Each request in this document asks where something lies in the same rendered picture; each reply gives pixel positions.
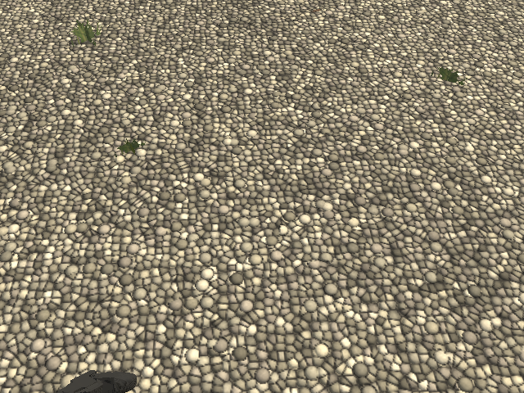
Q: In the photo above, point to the left robot hand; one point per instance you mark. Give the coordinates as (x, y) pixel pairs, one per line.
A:
(93, 382)

